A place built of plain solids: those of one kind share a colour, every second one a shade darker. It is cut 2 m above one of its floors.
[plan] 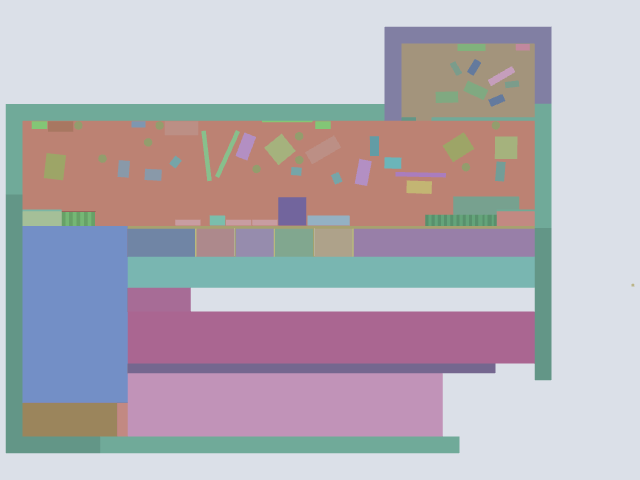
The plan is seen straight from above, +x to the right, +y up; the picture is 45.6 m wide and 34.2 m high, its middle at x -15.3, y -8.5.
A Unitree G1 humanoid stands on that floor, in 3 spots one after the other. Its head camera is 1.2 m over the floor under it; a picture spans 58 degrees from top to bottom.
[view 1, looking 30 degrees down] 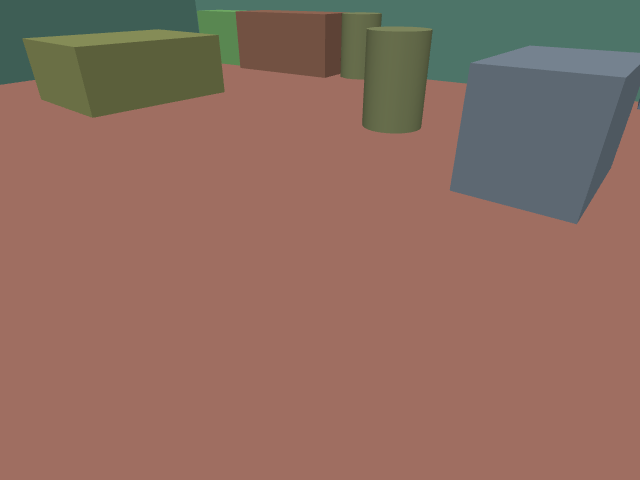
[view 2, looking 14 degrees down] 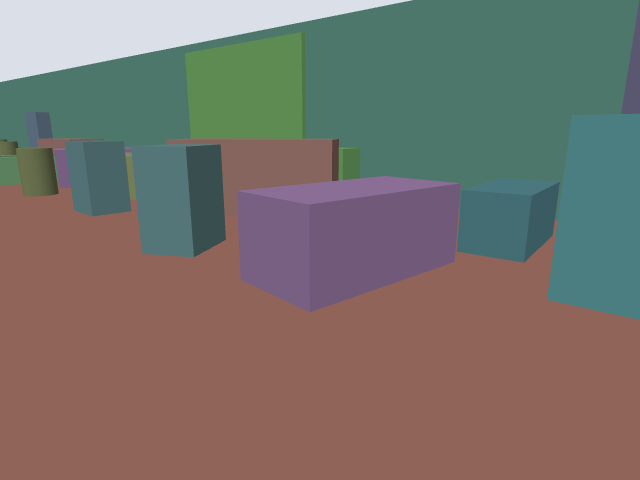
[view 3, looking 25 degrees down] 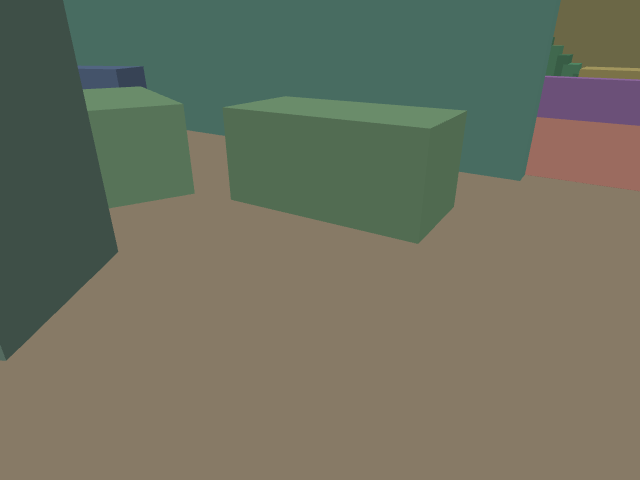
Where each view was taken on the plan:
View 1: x -28.93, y -6.78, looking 124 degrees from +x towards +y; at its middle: floor_hallground_asphalt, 2.40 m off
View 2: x -10.19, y -6.78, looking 128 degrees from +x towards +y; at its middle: cart_low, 2.90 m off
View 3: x -7.90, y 4.50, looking -57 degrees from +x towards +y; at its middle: floor_leanto_tile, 2.84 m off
